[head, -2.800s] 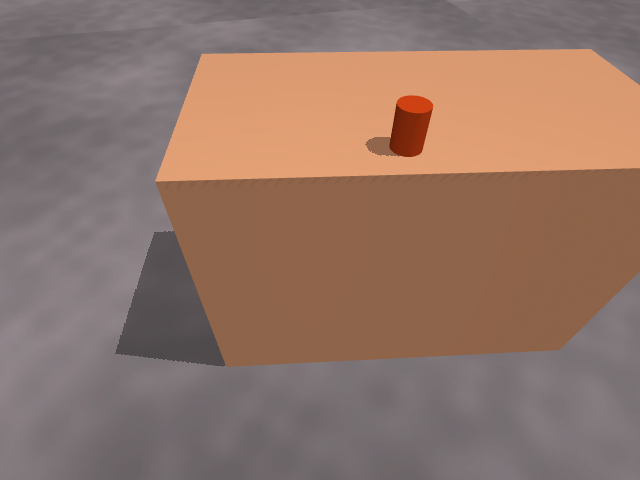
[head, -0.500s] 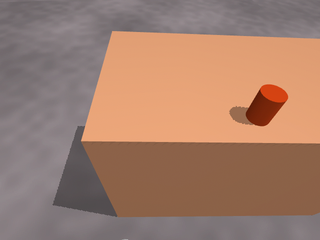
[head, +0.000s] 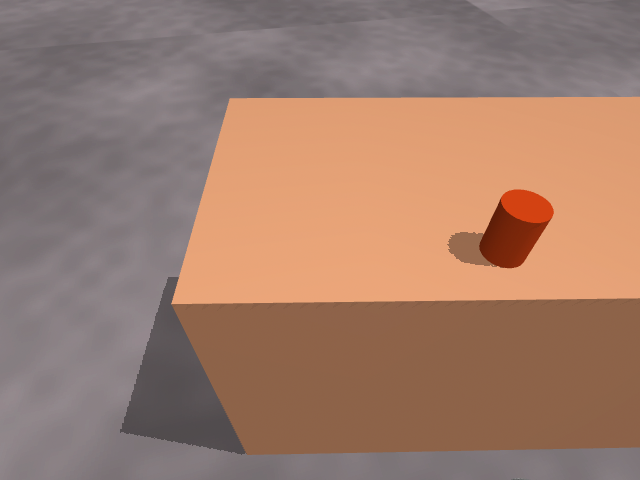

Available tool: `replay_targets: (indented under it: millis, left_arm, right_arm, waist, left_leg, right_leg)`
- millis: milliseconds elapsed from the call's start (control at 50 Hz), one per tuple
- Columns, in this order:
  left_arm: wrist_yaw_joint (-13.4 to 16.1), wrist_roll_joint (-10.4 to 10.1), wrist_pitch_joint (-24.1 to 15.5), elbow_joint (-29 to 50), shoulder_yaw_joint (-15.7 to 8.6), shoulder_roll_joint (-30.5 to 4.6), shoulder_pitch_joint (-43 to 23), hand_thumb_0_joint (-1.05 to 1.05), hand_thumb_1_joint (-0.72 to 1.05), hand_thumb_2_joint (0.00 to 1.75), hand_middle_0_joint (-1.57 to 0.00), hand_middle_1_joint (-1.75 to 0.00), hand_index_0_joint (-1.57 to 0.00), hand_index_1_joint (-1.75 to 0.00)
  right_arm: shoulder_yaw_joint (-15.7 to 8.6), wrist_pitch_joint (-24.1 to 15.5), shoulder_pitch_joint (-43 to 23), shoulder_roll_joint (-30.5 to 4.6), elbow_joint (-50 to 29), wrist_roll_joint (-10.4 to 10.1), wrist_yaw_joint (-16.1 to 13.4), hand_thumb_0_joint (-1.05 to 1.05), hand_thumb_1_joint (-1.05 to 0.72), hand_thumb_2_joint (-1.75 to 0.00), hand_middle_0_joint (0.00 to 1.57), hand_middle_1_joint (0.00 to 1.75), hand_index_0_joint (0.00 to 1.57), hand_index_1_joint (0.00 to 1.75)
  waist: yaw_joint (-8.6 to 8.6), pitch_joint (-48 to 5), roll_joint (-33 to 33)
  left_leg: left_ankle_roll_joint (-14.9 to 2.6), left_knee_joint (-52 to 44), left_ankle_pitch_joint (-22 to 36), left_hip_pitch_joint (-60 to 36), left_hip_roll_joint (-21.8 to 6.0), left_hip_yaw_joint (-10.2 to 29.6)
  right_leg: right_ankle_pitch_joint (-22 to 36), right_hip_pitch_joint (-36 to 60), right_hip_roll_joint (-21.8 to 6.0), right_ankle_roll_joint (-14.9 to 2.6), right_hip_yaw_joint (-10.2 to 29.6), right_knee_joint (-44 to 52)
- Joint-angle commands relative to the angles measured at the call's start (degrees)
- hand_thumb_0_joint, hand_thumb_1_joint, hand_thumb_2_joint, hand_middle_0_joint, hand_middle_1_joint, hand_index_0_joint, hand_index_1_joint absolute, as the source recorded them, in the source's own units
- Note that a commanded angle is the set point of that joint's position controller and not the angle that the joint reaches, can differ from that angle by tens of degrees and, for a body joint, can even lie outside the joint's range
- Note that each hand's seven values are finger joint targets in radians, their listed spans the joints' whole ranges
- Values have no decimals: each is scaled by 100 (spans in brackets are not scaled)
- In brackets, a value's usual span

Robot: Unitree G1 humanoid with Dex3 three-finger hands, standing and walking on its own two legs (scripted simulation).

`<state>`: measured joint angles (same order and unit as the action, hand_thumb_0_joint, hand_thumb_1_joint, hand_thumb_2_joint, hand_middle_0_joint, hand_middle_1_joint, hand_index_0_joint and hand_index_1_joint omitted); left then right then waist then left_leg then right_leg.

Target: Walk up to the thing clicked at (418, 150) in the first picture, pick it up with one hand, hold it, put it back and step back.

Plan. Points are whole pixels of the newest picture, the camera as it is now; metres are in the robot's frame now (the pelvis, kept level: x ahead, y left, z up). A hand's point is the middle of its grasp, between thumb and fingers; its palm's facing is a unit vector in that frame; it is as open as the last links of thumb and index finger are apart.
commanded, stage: walk up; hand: right
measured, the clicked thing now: (513, 229) +0.45 -0.27 +0.07
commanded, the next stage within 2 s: stand in 0.56 s
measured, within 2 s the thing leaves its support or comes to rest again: neither
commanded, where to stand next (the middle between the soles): +0.06 +0.00 m, yaw +0 degrees
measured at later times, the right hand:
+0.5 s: hand out of the picture +0.07 -0.25 -0.16, palm faces -0.02 +0.94 -0.33, open 7.4 cm
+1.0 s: hand out of the picture +0.10 -0.25 -0.15, palm faces -0.03 +0.94 -0.34, open 7.4 cm
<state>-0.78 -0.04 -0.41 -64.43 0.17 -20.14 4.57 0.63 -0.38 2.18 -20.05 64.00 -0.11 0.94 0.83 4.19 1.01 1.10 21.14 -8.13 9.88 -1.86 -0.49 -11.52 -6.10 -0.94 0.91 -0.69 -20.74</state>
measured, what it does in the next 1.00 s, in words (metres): stands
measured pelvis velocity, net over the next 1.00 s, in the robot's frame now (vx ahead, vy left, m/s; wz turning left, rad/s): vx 0.02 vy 0.00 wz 0.00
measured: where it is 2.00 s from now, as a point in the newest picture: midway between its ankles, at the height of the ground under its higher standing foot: outside the picture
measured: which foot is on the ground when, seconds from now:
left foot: down 0.00-1.00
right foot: down 0.00-1.00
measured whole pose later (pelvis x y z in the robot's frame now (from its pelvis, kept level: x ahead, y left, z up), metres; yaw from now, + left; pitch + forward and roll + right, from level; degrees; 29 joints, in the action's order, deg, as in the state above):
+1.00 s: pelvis +0.02 +0.00 +0.00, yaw +0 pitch -2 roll +0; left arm -0.4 0.6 -0.7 -64.9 0.2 -20.3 6.4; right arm 0.0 -0.6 5.1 -20.2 65.7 0.5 0.6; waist -0.3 2.8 0.0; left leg 1.2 18.1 -8.3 8.3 -1.5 -0.5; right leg -11.8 -4.5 -1.3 1.0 -0.8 -17.9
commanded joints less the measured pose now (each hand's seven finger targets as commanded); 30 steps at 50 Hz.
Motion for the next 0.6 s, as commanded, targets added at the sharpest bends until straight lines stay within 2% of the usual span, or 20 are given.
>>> replay_targets:
  millis: [0,60,120,180,240,280,380,520,540,580]
  left_arm:
    - [63,8,-123,237,-305,-1222,-245,0,90,90,-20,-30,-20,-30]
    - [58,11,-114,208,-323,-1217,-275,0,90,90,-20,-30,-20,-30]
    - [60,16,-93,179,-323,-1192,-234,0,90,90,-20,-30,-20,-30]
    - [54,33,-87,180,-324,-1176,-199,0,90,90,-20,-30,-20,-30]
    - [54,56,-103,179,-343,-1176,-184,0,90,90,-20,-30,-20,-30]
    - [54,50,-114,178,-353,-1196,-199,0,90,90,-20,-30,-20,-30]
    - [62,30,-94,167,-349,-1180,-184,0,90,90,-20,-30,-20,-30]
    - [65,29,-90,167,-332,-1146,-125,0,90,90,-20,-30,-20,-30]
    - [75,72,-117,200,-287,-1163,-94,0,90,90,-20,-30,-20,-30]
    - [84,67,-131,200,-290,-1195,-99,0,90,90,-20,-30,-20,-30]
  right_arm:
    - [-268,-154,-250,-1190,-224,9,-77,0,-90,-90,20,30,20,30]
    - [-267,-165,-233,-1164,-170,25,-87,0,-90,-90,20,30,20,30]
    - [-285,-152,-236,-1180,-151,37,-92,0,-90,-90,20,30,20,30]
    - [-290,-147,-163,-1187,-115,45,-87,0,-90,-90,20,30,20,30]
    - [-299,-154,-126,-1200,-128,46,-85,0,-90,-90,20,30,20,30]
    - [-293,-164,-56,-1183,-114,44,-90,0,-90,-90,20,30,20,30]
    - [-277,-163,0,-1162,-105,27,-107,0,-90,-90,20,30,20,30]
    - [-294,-153,-29,-1184,-137,23,-115,0,-90,-90,20,30,20,30]
    - [-303,-162,84,-1216,-128,81,-123,0,-90,-90,20,30,20,30]
    - [-305,-153,85,-1215,-119,76,-121,0,-90,-90,20,30,20,30]
  waist:
    - [-30,-569,-170]
    - [-32,-593,-131]
    - [-38,-381,-82]
    - [-53,-386,-30]
    - [-68,-540,-21]
    - [-79,-638,-73]
    - [-84,-530,-91]
    - [-90,-609,-48]
    - [-134,-785,-36]
    - [-119,-623,-68]
  left_leg:
    - [-196,-485,118,-406,-560,548]
    - [-181,-550,88,-308,-546,547]
    - [-186,-638,-216,-220,-570,601]
    - [-203,-717,-593,-140,-576,668]
    - [-232,-680,-444,-133,-603,660]
    - [-220,-593,-107,-221,-577,608]
    - [-207,-562,78,-170,-569,617]
    - [-212,-484,316,-304,-574,596]
    - [-194,-526,281,-425,-608,547]
    - [-203,-568,89,-357,-592,588]
  right_leg:
    - [262,-139,-651,-206,581,665]
    - [405,-43,-662,-201,570,674]
    - [29,-233,-606,-194,546,723]
    - [-163,-257,-591,-209,564,747]
    - [-13,-97,-598,-202,535,711]
    - [214,-43,-637,-203,561,675]
    - [292,-117,-609,-193,542,644]
    - [461,-120,-617,-184,512,643]
    - [339,-57,-687,-203,548,616]
    - [186,-139,-672,-192,541,645]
